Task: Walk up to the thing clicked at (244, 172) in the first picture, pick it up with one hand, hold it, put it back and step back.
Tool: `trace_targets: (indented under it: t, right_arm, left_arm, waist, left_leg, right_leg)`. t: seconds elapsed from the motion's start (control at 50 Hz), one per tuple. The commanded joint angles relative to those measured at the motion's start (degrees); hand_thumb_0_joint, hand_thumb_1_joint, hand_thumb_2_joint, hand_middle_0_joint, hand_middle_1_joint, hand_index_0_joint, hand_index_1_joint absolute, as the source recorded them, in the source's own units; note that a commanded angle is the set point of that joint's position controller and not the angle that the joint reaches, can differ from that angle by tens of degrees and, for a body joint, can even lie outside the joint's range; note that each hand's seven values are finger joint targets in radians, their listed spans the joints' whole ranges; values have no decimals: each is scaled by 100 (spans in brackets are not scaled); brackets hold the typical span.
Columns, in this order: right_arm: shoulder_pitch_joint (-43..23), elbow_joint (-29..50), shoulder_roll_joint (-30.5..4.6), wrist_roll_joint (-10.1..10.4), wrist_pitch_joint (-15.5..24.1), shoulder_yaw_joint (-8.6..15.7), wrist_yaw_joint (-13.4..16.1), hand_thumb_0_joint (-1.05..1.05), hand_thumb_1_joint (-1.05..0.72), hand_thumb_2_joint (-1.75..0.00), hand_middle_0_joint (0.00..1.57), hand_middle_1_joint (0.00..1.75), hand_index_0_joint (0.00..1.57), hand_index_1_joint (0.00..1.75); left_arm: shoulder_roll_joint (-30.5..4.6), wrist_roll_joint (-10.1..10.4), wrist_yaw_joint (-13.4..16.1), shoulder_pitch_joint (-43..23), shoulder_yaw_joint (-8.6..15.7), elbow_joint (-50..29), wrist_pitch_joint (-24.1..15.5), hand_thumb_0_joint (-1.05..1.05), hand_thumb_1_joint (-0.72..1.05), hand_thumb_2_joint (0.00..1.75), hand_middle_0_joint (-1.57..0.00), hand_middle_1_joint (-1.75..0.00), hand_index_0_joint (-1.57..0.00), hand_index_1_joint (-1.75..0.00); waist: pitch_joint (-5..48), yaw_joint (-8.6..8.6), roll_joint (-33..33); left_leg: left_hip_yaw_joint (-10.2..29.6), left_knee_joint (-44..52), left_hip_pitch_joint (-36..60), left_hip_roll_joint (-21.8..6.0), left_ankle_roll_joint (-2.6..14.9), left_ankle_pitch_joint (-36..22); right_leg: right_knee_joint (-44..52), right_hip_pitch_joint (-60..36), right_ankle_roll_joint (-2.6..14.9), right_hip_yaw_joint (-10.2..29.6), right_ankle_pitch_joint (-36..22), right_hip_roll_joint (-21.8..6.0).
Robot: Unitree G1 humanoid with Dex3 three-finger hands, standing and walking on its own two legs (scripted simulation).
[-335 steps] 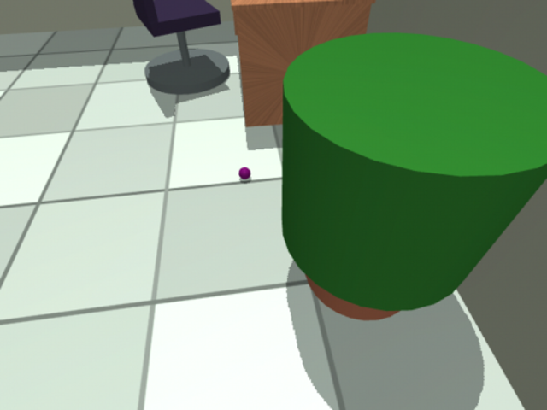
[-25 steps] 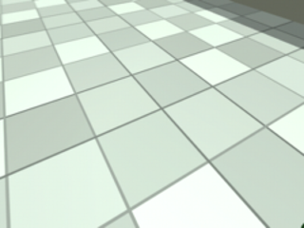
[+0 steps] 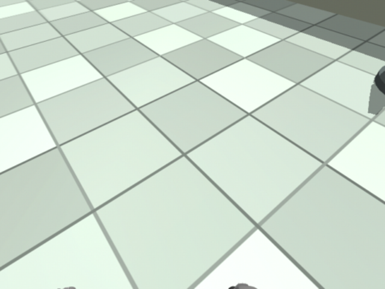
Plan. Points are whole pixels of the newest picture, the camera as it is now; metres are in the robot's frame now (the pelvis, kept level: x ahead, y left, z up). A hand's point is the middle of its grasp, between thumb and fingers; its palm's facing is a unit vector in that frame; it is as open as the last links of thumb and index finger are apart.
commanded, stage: walk up
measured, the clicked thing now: out of the picture +0.64 -1.14 -0.73
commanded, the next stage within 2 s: none
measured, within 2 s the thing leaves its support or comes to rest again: neither
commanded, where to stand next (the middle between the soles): +0.91 -0.02 m, yaw +1 degrees
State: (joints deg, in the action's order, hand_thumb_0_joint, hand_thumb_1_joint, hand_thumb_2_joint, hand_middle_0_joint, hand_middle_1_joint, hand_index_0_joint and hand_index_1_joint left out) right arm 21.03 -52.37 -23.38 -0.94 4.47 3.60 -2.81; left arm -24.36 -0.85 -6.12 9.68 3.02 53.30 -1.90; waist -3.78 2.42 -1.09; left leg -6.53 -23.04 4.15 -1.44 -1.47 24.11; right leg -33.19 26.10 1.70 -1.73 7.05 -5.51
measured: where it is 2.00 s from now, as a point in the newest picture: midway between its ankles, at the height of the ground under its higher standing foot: (193, 181)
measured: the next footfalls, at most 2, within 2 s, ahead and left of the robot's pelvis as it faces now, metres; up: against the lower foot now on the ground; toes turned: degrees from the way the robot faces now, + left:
right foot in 0.02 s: +0.19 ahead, -0.13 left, +0.00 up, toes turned -4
left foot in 0.46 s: +0.39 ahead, +0.13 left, +0.00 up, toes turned +6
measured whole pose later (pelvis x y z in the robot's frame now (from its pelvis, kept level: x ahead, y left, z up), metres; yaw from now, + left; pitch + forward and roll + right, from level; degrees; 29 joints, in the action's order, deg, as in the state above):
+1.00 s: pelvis +0.46 -0.03 +0.00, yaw -1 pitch -3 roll +0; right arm 18.4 -50.8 -25.0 -0.2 2.3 2.5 -1.9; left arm -22.5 -0.2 -3.4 13.0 2.7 48.5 -5.1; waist -5.0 0.2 3.0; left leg -0.1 -62.5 -17.8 -2.3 2.2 26.2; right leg -37.1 20.1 1.9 -4.8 13.9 -2.5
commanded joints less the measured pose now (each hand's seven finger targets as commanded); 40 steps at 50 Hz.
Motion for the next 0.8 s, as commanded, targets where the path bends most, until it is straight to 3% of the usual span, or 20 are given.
trace_targets:
  t: [0.0, 0.02, 0.04, 0.06, 0.08, 0.14, 0.26, 0.36, 0.4, 0.42, 0.44, 0.46, 0.48, 0.5, 0.52, 0.56, 0.58, 0.62, 0.68, 0.78]
  right_arm:
    - [-107, 644, -1239, -16, 90, 320, 140, 0, -90, -90, 20, 30, 20, 30]
    - [272, 780, -855, 119, 108, 189, 141, 0, -90, -90, 20, 30, 20, 30]
    - [-19, 758, -1263, 134, 78, 272, 180, 0, -90, -90, 20, 30, 20, 30]
    - [-233, 596, -1435, 93, 41, 332, 208, 0, -90, -90, 20, 30, 20, 30]
    - [-243, 507, -1377, 163, 29, 325, 173, 0, -90, -90, 20, 30, 20, 30]
    - [129, 325, -1215, 73, -48, 302, 44, 0, -90, -90, 20, 30, 20, 30]
    - [-539, 571, -1058, -71, -63, 339, -161, 0, -90, -90, 20, 30, 20, 30]
    - [-1000, 667, -992, -48, 53, 358, -200, 0, -90, -90, 20, 30, 20, 30]
    - [-382, 523, -1133, -53, 81, 424, -153, 0, -90, -90, 20, 30, 20, 30]
    - [44, 368, -1304, -55, 115, 493, -110, 0, -90, -90, 20, 30, 20, 30]
    - [752, 207, -1594, -128, 168, 596, -33, 0, -90, -90, 20, 30, 20, 30]
    - [952, 318, -2081, -189, 212, 697, 50, 0, -90, -90, 20, 30, 20, 30]
    - [706, 441, -2221, 43, 195, 716, 53, 0, -90, -90, 20, 30, 20, 30]
    - [343, 520, -2022, 124, 174, 666, 84, 0, -90, -90, 20, 30, 20, 30]
    - [114, 632, -1801, 133, 180, 549, 109, 0, -90, -90, 20, 30, 20, 30]
    - [-118, 670, -1492, 130, 207, 411, 134, 0, -90, -90, 20, 30, 20, 30]
    - [-198, 691, -1493, 131, 224, 403, 128, 0, -90, -90, 20, 30, 20, 30]
    - [-145, 774, -1495, 88, 225, 404, 136, 0, -90, -90, 20, 30, 20, 30]
    - [-52, 796, -1581, 77, 228, 413, 133, 0, -90, -90, 20, 30, 20, 30]
    - [-298, 928, -1581, 95, 172, 402, 100, 0, -90, -90, 20, 30, 20, 30]
  left_arm:
    - [-1347, 1, 189, 943, 547, -226, -235, 0, 90, 90, -20, -30, -20, -30]
    - [-1947, -23, 273, 1593, 740, -201, -273, 0, 90, 90, -20, -30, -20, -30]
    - [-2128, 106, 295, 1574, 734, -260, -270, 0, 90, 90, -20, -30, -20, -30]
    - [-1951, 186, 329, 1142, 657, -398, -255, 0, 90, 90, -20, -30, -20, -30]
    - [-1762, 200, 354, 789, 600, -485, -262, 0, 90, 90, -20, -30, -20, -30]
    - [-1336, 126, 371, 301, 465, -631, -325, 0, 90, 90, -20, -30, -20, -30]
    - [-1471, 30, 312, 497, 509, -885, -432, 0, 90, 90, -20, -30, -20, -30]
    - [-1508, 34, 287, 684, 465, -870, -398, 0, 90, 90, -20, -30, -20, -30]
    - [-1590, 4, 308, 341, 454, -967, -382, 0, 90, 90, -20, -30, -20, -30]
    - [-1407, -2, 329, 421, 383, -966, -365, 0, 90, 90, -20, -30, -20, -30]
    - [-1103, 27, 353, 699, 259, -941, -338, 0, 90, 90, -20, -30, -20, -30]
    - [-621, 131, 368, 961, 142, -1013, -323, 0, 90, 90, -20, -30, -20, -30]
    - [-1237, 138, 470, 983, 274, -849, -277, 0, 90, 90, -20, -30, -20, -30]
    - [-1424, 94, 495, 884, 237, -747, -269, 0, 90, 90, -20, -30, -20, -30]
    - [-1375, 139, 476, 974, 240, -643, -283, 0, 90, 90, -20, -30, -20, -30]
    - [-1288, 155, 429, 1130, 263, -465, -248, 0, 90, 90, -20, -30, -20, -30]
    - [-1213, 150, 383, 1246, 254, -439, -224, 0, 90, 90, -20, -30, -20, -30]
    - [-1118, 103, 303, 1053, 230, -513, -196, 0, 90, 90, -20, -30, -20, -30]
    - [-1012, 42, 208, 536, 241, -712, -163, 0, 90, 90, -20, -30, -20, -30]
    - [-907, 27, 148, 307, 316, -737, -215, 0, 90, 90, -20, -30, -20, -30]
  waist:
    - [907, -864, -445]
    - [1482, -1022, -1790]
    - [1288, -1075, -1605]
    - [789, -896, -655]
    - [485, -742, -428]
    - [-9, -301, -779]
    - [-139, -463, -694]
    - [-70, -553, -563]
    - [182, -101, -383]
    - [367, 135, 144]
    - [776, 455, 1133]
    - [886, 379, 2314]
    - [889, 327, 1331]
    - [506, 155, 664]
    - [358, 1, 555]
    - [108, -199, 811]
    - [200, -250, 1027]
    - [242, -183, 981]
    - [19, -50, 1057]
    - [111, -181, 969]
  left_leg:
    - [117, -2367, -1755, -654, 731, -3082]
    - [-119, -4201, -3209, 74, 422, -1269]
    - [442, -4815, -4049, 264, 396, 485]
    - [1068, -5231, -3872, -130, 383, 309]
    - [1190, -5123, -3748, -244, 429, -131]
    - [922, -4071, -3341, -522, 350, -785]
    - [531, -2112, -3387, -637, 21, -1027]
    - [266, -1123, -2576, -427, 141, -1724]
    - [271, -1055, -1599, -395, 239, -1649]
    - [200, -890, -891, -156, 339, -1255]
    - [820, -274, -69, -462, 584, -519]
    - [3401, 415, 585, -1946, 997, -114]
    - [4544, 911, 310, -2466, 1547, 256]
    - [3873, 838, -200, -2362, 1528, -44]
    - [3085, 721, -412, -2074, 1391, -913]
    - [1906, 660, -1060, -1655, 1185, -1949]
    - [1640, 641, -1052, -1618, 1264, -2217]
    - [1301, 603, -956, -1578, 1413, -2546]
    - [1056, 740, -1026, -1486, 1448, -2480]
    - [739, 373, -1460, -1292, 1219, -2111]
  right_leg:
    - [478, -3026, 333, -287, 577, 408]
    - [1075, -4171, 848, 2346, 1738, -1169]
    - [1826, -4102, 1486, 4051, 1959, -1921]
    - [1854, -3163, 1439, 3605, 1887, -1891]
    - [1813, -2616, 1302, 2689, 1512, -1561]
    - [2068, -1351, 961, 1364, 1660, -830]
    - [2204, -1232, 1151, 787, 1608, -860]
    - [1843, -1161, 976, 552, 1397, -758]
    - [1284, -822, 872, 630, 1101, -891]
    - [342, -628, 728, 324, 378, -586]
    - [-1487, -289, 516, -71, -73, -127]
    - [-2981, 1025, 136, -75, 1925, 744]
    - [-3520, 1270, 193, 598, 2336, 689]
    - [-3754, 1287, 180, 853, 1956, 449]
    - [-3587, 1087, 148, 924, 1646, 355]
    - [-3064, 707, 83, 826, 1360, 106]
    - [-2871, 559, 31, 665, 1339, 68]
    - [-2188, 531, -102, 435, 1274, -19]
    - [-1428, 567, -146, 159, 883, -85]
    - [-298, -449, -16, -164, 192, 115]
